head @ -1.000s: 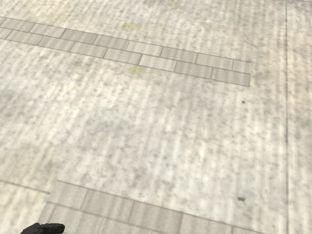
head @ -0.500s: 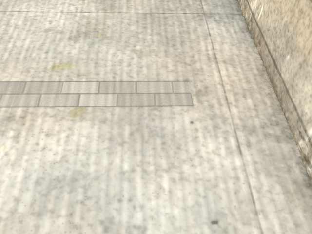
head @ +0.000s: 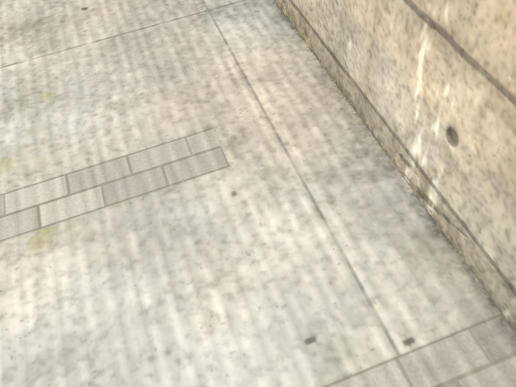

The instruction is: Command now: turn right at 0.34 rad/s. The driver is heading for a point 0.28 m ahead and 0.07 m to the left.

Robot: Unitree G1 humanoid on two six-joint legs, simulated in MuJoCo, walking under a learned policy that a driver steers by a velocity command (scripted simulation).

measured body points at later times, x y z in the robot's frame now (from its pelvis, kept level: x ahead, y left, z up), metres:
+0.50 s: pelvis +0.00 +0.00 -0.02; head +0.03 +0.01 +0.43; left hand +0.09 +0.31 -0.11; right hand +0.20 -0.25 -0.11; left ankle -0.01 +0.14 -0.72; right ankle +0.01 -0.09 -0.74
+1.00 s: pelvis +0.02 +0.08 +0.01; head +0.02 +0.10 +0.45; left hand +0.04 +0.39 -0.11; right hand +0.20 -0.14 -0.09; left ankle -0.04 +0.15 -0.74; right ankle +0.11 -0.06 -0.66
